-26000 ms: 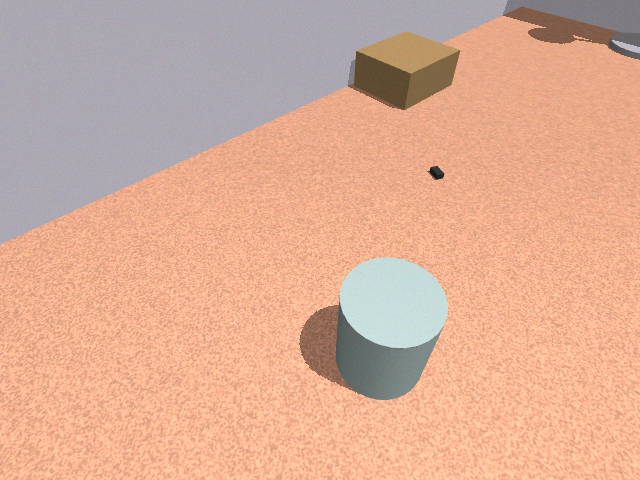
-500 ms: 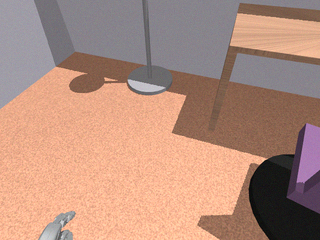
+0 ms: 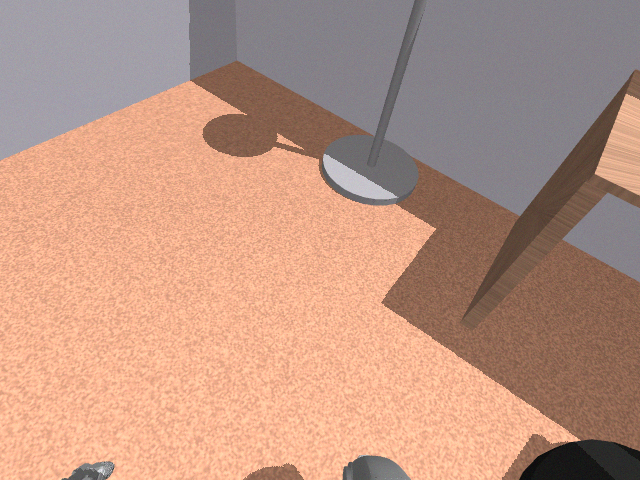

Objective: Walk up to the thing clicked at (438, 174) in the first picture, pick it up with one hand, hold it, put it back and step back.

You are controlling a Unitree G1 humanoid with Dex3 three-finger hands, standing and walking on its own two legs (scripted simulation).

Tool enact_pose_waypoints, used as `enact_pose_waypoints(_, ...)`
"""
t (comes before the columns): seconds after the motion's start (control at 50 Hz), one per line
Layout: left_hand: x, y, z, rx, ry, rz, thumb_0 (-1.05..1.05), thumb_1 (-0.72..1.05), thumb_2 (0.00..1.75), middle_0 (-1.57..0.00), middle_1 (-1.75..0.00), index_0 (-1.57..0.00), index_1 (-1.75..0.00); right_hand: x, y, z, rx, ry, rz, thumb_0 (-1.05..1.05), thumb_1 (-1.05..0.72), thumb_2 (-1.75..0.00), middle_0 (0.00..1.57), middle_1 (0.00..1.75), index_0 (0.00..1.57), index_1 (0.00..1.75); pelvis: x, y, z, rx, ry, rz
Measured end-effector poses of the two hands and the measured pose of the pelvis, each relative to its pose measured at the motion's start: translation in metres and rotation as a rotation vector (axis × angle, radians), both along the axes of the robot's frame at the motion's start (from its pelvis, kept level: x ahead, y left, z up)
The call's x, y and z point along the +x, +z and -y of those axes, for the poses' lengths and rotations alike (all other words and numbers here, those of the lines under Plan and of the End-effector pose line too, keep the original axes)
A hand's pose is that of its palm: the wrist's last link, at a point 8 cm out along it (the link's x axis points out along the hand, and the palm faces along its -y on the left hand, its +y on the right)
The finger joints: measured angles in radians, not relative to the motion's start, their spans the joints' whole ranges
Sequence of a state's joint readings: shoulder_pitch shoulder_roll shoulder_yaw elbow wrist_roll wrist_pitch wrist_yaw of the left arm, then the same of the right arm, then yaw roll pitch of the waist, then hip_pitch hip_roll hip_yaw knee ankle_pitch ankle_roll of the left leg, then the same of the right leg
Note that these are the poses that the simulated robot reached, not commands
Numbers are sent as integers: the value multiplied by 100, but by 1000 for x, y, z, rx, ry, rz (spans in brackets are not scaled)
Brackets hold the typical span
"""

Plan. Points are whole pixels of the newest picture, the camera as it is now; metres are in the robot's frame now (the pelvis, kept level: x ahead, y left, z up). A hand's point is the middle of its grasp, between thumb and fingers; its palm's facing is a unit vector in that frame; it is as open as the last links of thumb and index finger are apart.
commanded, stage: walk up
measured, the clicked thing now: out of the picture -0.40 +1.34 -0.75
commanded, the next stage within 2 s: none
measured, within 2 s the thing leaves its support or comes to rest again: neither
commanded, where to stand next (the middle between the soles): +0.10 -0.05 m, yaw +101 degrees
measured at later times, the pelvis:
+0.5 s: pelvis +0.06 -0.15 +0.00, yaw +28 degrees
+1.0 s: pelvis +0.00 -0.14 +0.01, yaw +55 degrees
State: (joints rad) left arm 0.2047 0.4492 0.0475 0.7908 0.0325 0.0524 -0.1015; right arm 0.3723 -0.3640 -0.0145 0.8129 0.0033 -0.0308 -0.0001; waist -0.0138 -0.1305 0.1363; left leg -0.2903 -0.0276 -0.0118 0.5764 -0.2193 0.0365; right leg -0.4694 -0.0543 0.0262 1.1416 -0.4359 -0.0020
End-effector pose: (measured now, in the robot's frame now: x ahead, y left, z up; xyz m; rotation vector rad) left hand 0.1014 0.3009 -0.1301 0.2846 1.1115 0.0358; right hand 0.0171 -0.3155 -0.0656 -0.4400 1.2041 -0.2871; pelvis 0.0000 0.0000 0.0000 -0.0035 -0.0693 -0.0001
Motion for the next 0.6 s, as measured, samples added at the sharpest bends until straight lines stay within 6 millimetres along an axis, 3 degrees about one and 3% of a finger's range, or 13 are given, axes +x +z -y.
enact_pose_waypoints(0.08,13,11,12,5,88,24,1,91,90,-20,-30,-20,-30,23,1,9,20,54,-68,1,-90,-89,21,30,21,30,23,8,20,-9,79,-8)
enact_pose_waypoints(0.14,18,16,21,35,173,40,1,91,90,-20,-30,-20,-30,57,-5,24,30,120,-87,1,-90,-89,21,30,21,30,37,7,39,-14,140,-20)
enact_pose_waypoints(0.2,18,19,33,75,247,58,1,91,90,-20,-30,-20,-30,105,-16,44,38,201,-67,1,-90,-89,21,30,21,30,47,0,61,-9,202,-34)
enact_pose_waypoints(0.28,9,22,57,146,328,70,0,91,90,-20,-30,-20,-30,183,-43,72,54,299,18,1,-90,-89,21,30,21,30,57,-17,92,4,260,-44)
enact_pose_waypoints(0.32,-2,28,73,166,346,50,0,91,90,-20,-30,-20,-30,219,-50,75,64,338,68,1,-90,-89,21,30,20,30,56,-17,104,1,310,-41)
enact_pose_waypoints(0.38,-18,42,94,175,403,51,1,91,90,-20,-30,-20,-30,256,-49,71,96,441,92,1,-91,-89,20,30,20,29,57,-9,121,41,386,-48)
enact_pose_waypoints(0.46,-42,56,113,194,483,75,1,90,90,-20,-30,-21,-30,283,-45,66,143,554,87,1,-91,-89,20,30,20,29,59,-2,140,54,453,-57)
enact_pose_waypoints(0.6,-111,60,136,214,649,99,0,90,90,-20,-30,-21,-30,288,-40,61,140,692,-22,1,-91,-89,20,30,20,29,57,1,162,27,599,-42)
